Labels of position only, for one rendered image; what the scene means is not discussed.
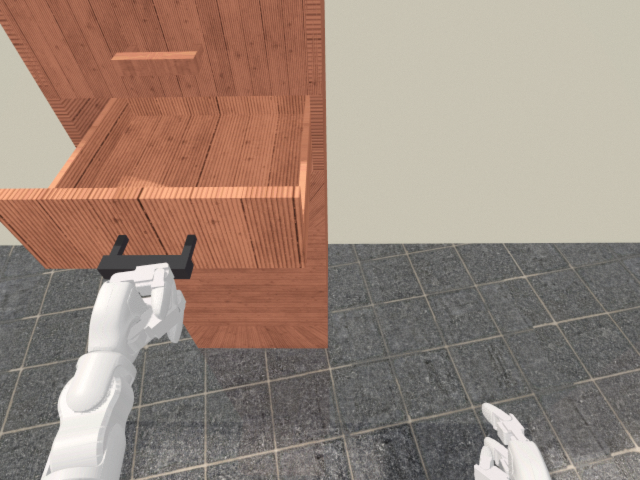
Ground left robot hand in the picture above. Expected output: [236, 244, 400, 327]
[88, 263, 186, 364]

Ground cabinet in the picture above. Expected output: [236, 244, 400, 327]
[0, 0, 328, 348]

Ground right robot hand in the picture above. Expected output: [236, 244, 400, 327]
[474, 403, 551, 480]

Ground drawer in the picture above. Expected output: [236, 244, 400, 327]
[0, 95, 312, 269]

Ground robot left forearm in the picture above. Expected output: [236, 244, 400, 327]
[41, 351, 137, 480]

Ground handle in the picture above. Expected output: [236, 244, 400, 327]
[97, 235, 197, 279]
[111, 51, 201, 76]

